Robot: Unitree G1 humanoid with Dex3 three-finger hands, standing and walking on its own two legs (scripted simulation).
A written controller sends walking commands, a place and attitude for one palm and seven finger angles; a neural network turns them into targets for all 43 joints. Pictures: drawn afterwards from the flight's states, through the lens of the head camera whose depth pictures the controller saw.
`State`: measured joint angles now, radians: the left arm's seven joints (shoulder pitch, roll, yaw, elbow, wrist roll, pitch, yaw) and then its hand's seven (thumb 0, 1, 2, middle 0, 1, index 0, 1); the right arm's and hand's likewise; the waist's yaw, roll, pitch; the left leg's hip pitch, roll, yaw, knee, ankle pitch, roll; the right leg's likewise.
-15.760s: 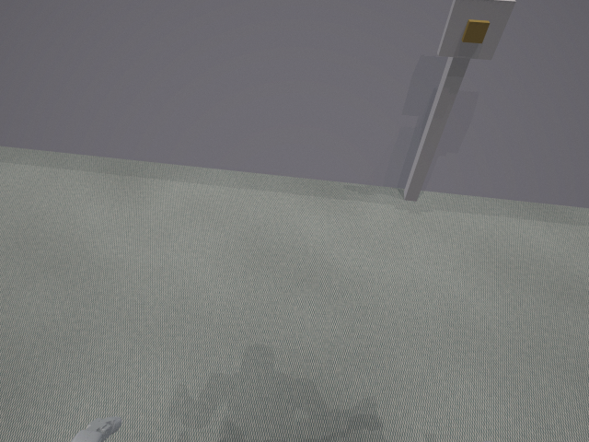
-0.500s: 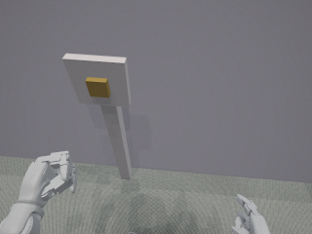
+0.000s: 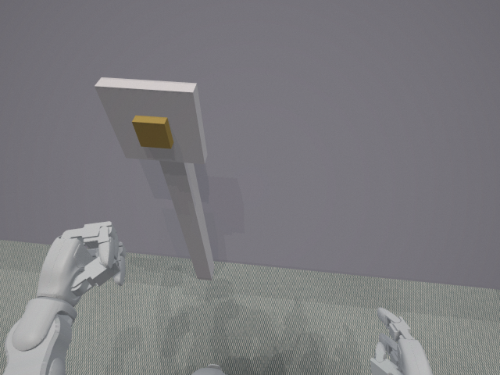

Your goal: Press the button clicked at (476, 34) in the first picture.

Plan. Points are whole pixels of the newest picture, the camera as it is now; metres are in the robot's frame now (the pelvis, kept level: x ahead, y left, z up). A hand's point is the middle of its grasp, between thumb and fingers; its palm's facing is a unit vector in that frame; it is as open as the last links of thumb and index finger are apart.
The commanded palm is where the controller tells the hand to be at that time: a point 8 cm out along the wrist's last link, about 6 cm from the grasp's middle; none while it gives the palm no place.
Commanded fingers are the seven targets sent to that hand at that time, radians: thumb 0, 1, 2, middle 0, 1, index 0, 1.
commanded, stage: aim a knuckle at the button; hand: left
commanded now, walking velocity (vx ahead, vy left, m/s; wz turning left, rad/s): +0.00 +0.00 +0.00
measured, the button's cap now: (154, 131) +0.53 +0.22 +0.09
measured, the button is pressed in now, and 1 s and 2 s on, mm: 0 0 0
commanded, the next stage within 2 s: none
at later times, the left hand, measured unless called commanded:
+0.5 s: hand (141, 209) +0.36 +0.20 +0.07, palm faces -0.05 -1.00 -0.03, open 3.1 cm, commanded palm +0.34 +0.26 +0.07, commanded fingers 0.00 0.90 0.90 -1.30 -1.50 -1.30 -1.50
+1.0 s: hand (160, 178) +0.44 +0.19 +0.06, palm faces -0.05 -1.00 -0.01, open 3.1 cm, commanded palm +0.42 +0.24 +0.06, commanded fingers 0.00 0.90 0.90 -1.30 -1.50 -1.30 -1.50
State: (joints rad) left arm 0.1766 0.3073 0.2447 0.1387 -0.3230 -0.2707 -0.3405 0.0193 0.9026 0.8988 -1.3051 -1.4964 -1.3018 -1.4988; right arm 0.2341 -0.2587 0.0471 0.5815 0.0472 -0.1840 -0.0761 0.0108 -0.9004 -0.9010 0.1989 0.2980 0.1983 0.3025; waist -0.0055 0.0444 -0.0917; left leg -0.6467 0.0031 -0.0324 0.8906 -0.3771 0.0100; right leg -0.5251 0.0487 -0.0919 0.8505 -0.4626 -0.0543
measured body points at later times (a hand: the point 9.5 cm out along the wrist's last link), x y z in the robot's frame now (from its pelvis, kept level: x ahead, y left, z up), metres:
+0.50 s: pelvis +0.01 +0.01 +0.00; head +0.06 +0.01 +0.45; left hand +0.35 +0.26 +0.07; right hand +0.13 -0.25 -0.10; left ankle +0.04 +0.11 -0.69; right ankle -0.02 -0.08 -0.69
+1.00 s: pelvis +0.00 +0.02 -0.01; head +0.08 +0.03 +0.43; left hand +0.44 +0.25 +0.06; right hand +0.07 -0.25 -0.12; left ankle +0.04 +0.11 -0.69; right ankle -0.02 -0.08 -0.69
